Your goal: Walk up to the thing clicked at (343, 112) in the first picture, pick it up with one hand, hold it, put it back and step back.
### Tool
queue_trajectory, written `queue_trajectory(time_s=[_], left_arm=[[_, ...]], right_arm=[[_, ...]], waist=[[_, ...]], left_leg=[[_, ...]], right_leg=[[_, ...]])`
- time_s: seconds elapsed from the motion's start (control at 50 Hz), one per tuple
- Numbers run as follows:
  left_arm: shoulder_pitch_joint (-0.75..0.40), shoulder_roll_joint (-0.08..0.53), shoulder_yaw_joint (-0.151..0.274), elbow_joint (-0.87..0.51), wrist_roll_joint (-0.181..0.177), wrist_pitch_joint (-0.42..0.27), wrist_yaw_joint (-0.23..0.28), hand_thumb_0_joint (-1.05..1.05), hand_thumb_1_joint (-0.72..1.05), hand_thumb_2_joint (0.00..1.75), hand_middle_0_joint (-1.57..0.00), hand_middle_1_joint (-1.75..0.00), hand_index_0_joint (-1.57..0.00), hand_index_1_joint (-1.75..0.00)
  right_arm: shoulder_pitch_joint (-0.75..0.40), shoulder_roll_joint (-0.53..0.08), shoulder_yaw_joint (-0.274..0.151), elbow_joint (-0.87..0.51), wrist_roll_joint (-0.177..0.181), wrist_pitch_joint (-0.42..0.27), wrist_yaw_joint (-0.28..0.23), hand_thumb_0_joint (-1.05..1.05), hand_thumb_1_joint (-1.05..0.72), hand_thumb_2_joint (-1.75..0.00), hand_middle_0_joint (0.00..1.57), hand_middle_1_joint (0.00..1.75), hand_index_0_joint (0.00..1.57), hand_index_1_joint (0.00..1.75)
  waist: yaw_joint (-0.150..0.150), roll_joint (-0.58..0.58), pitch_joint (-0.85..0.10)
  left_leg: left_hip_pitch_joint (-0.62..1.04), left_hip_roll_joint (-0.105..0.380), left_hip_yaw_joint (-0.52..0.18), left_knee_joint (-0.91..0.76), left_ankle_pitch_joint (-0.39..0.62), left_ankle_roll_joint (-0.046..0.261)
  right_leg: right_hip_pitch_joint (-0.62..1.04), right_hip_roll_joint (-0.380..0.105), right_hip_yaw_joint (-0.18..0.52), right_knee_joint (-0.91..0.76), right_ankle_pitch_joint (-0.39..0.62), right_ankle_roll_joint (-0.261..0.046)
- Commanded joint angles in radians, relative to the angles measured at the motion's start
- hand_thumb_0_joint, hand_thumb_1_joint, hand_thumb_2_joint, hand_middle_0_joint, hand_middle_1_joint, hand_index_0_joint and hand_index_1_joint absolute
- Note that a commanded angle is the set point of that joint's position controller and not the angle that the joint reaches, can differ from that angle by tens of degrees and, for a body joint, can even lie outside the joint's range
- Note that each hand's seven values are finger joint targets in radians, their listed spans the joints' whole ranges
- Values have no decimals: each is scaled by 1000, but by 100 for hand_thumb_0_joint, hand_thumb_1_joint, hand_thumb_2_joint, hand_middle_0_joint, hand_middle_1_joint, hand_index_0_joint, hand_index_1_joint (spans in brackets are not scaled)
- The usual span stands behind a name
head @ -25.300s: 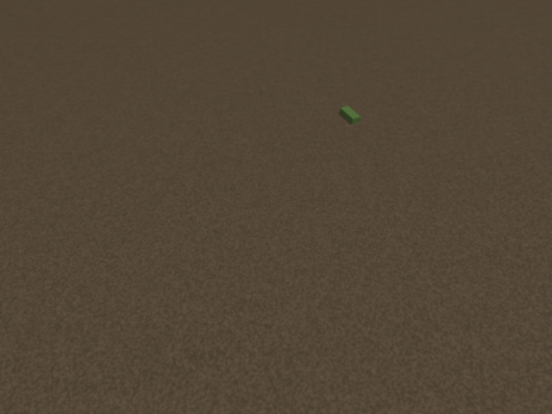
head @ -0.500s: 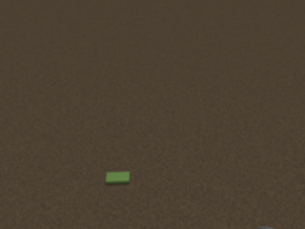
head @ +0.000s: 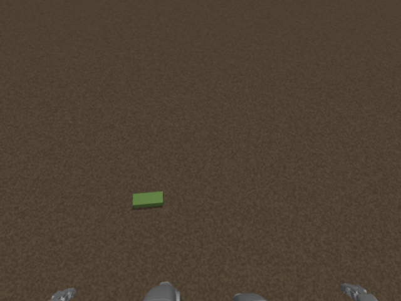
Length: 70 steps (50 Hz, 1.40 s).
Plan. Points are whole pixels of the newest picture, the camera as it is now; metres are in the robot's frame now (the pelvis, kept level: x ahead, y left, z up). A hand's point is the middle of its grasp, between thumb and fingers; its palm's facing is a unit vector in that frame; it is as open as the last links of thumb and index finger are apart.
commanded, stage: walk up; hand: left
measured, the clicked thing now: (148, 199) +0.61 +0.26 -0.73
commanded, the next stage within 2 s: stand in 1.78 s
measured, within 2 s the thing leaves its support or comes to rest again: neither
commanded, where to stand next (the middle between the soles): +0.23 +0.01 m, yaw +2 degrees
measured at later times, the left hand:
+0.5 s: hand out of the picture -0.04 +0.27 -0.14, palm faces +0.07 -0.93 -0.36, open 7.4 cm
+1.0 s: hand out of the picture -0.17 +0.25 -0.14, palm faces +0.07 -0.93 -0.37, open 7.4 cm
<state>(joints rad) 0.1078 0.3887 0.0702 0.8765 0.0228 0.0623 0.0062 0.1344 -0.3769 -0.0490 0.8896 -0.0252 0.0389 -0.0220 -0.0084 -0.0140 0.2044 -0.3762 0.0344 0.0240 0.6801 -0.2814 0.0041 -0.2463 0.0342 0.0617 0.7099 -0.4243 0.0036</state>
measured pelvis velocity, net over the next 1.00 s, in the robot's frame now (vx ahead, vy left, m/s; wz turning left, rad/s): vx -0.21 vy -0.02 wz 0.05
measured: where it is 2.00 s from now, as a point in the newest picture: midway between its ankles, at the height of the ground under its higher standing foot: outside the picture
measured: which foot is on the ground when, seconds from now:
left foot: down 0.00-0.04, up 0.06-0.32, down 0.34-0.72, up 0.74-0.94, down 0.96-1.00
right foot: up 0.00-0.00, down 0.02-0.36, up 0.38-0.68, down 0.70-1.00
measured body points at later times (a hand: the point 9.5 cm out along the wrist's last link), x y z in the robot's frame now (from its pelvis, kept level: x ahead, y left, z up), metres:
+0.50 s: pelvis -0.14 +0.00 +0.01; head -0.09 +0.03 +0.45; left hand -0.05 +0.32 -0.12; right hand -0.02 -0.31 -0.09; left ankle -0.12 +0.10 -0.72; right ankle -0.15 -0.15 -0.63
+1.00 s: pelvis -0.21 -0.02 +0.01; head -0.20 -0.01 +0.46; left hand -0.17 +0.30 -0.11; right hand -0.15 -0.33 -0.12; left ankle -0.20 +0.10 -0.72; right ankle -0.24 -0.15 -0.72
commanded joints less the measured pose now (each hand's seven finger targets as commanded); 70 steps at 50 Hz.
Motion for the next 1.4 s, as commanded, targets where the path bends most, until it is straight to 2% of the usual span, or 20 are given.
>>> queue_trajectory(time_s=[0.0,0.02,0.04,0.12,0.24,0.3,0.36,0.44,0.56,0.64,0.7,0.72,0.76,0.92,0.94,0.96,1.0,1.16,1.24,1.38], left_arm=[[96,258,81,-63,22,-48,16,0,90,90,-20,-30,-20,-30],[35,329,93,-88,3,-38,11,0,90,90,-20,-30,-20,-30],[29,321,87,-117,10,-46,12,0,90,90,-20,-30,-20,-30],[-43,210,69,-153,13,-37,25,0,90,90,-20,-30,-20,-30],[43,218,65,-176,12,-22,31,0,90,90,-20,-30,-20,-30],[8,219,51,-191,-5,-6,20,0,90,90,-20,-30,-20,-30],[-53,198,61,-203,-4,-3,34,0,90,90,-20,-30,-20,-30],[79,200,68,-127,-13,4,23,0,90,90,-20,-30,-20,-30],[79,181,49,-99,3,-41,-11,0,90,90,-20,-30,-20,-30],[228,158,56,18,5,-70,-6,0,90,90,-20,-30,-20,-30],[148,333,93,-22,32,-84,0,0,90,90,-20,-30,-20,-30],[65,326,87,-45,27,-89,-2,0,90,90,-20,-30,-20,-30],[0,244,70,-50,19,-101,4,0,90,90,-20,-30,-20,-30],[60,232,51,-36,4,-85,-11,0,90,90,-20,-30,-20,-30],[83,185,36,-34,-2,-82,-10,0,90,90,-20,-30,-20,-30],[78,136,19,-34,-21,-79,-12,0,90,90,-20,-30,-20,-30],[31,206,42,-23,-17,-70,-2,0,90,90,-20,-30,-20,-30],[104,149,36,60,-6,-97,-4,0,90,90,-20,-30,-20,-30],[-35,279,50,27,6,-112,0,0,90,90,-20,-30,-20,-30],[-63,187,20,63,-24,-103,-4,0,90,90,-20,-30,-20,-30]], right_arm=[[-6,-211,-45,-92,26,-12,-9,0,-90,-90,20,30,20,30],[-43,-182,-42,-104,30,-6,-23,0,-90,-90,20,30,20,30],[-49,-208,-53,-97,27,1,-29,0,-90,-90,20,30,20,30],[50,-207,-41,-65,37,-14,-29,0,-90,-90,20,30,20,30],[46,-178,-39,-95,12,-28,-25,0,-90,-90,20,30,20,30],[117,-192,-56,-60,2,-34,-18,0,-90,-90,20,30,20,30],[57,-388,-98,-103,-9,-39,-5,0,-90,-90,20,30,20,30],[-69,-261,-67,-126,-10,-43,-23,0,-90,-90,20,30,20,30],[35,-252,-76,-107,-20,-47,4,0,-90,-90,20,30,20,30],[-15,-268,-74,-110,-19,-22,17,0,-90,-90,20,30,20,30],[-55,-173,-44,-129,4,-24,10,0,-90,-90,20,30,20,30],[-58,-219,-62,-111,5,-26,10,0,-90,-90,20,30,20,30],[20,-200,-57,-60,19,-38,18,0,-90,-90,20,30,20,30],[102,-169,-54,3,1,-84,23,0,-90,-90,20,30,20,30],[135,-187,-64,15,-5,-95,16,0,-90,-90,20,30,20,30],[120,-251,-71,8,-6,-100,12,0,-90,-90,20,30,20,30],[126,-295,-83,7,-7,-100,17,0,-90,-90,20,30,20,30],[14,-210,-44,-12,11,-80,16,0,-90,-90,20,30,20,30],[57,-157,-30,21,16,-66,9,0,-90,-90,20,30,20,30],[-3,-195,-26,70,11,-96,18,0,-90,-90,20,30,20,30]], waist=[[19,-49,-320],[50,-259,-252],[49,-207,-211],[1,-126,-210],[51,-202,-256],[-4,-129,-277],[-51,225,-261],[57,121,-177],[-42,200,-243],[46,205,-201],[76,-158,-105],[46,-113,-12],[2,-63,-28],[8,-116,-146],[0,-53,-202],[9,127,-225],[-7,113,-182],[55,137,-206],[5,-95,-166],[26,-10,-202]], left_leg=[[-2,36,-160,81,260,50],[-55,-124,-61,285,-280,8],[-49,-106,-151,468,-390,2],[-97,-145,-157,499,-230,-15],[-52,-69,-63,82,-242,-18],[168,-48,-40,-270,120,11],[104,416,-585,-339,492,315],[80,237,-262,-276,416,216],[306,185,-266,-336,-191,195],[75,156,-185,-253,-150,142],[-106,-54,-136,124,-287,-13],[-41,-24,-183,223,-236,-22],[-70,-68,-176,233,-128,-17],[191,-71,-16,-308,-4,0],[318,-17,-113,-327,92,22],[336,168,-422,-366,68,112],[196,273,-541,-414,-120,244],[73,117,-227,-250,148,97],[52,-27,-81,31,-217,-9],[166,73,-185,-239,297,46]], right_leg=[[199,-195,221,-275,503,-87],[51,-392,385,-317,690,-280],[-36,-435,434,-317,746,-321],[58,-248,144,-200,803,-210],[220,-275,171,-128,825,-212],[72,-216,132,-31,627,-132],[-154,49,84,430,-262,-13],[-207,63,138,623,-86,-15],[-162,12,14,86,-119,29],[140,10,-93,-352,57,-37],[-99,-395,488,-530,-380,-224],[-248,-411,489,-540,-410,-251],[-107,-273,261,-463,-94,-179],[49,-223,77,-234,282,-126],[-1,-181,24,-118,385,-88],[-127,-56,-69,3,171,-24],[-123,-57,-5,155,-176,-36],[151,-29,-94,-307,169,-24],[13,-383,310,-436,31,-216],[96,-133,-8,-304,288,-34]])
